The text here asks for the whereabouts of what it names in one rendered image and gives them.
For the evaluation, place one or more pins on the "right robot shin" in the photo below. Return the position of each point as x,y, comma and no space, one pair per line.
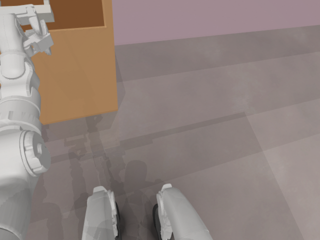
166,228

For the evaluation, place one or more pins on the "robot left forearm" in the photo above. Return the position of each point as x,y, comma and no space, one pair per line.
20,100

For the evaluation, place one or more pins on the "robot left thigh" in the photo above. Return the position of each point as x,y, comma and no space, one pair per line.
101,208

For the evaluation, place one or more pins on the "left robot hand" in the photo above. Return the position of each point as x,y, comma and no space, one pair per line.
12,36

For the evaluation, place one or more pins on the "cabinet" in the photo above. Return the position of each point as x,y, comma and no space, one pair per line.
78,79

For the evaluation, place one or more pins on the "robot left upper arm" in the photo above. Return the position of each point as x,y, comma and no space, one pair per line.
23,158

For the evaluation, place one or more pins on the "drawer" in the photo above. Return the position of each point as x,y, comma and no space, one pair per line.
68,14

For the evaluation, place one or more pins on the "handle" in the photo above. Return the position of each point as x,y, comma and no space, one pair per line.
44,12

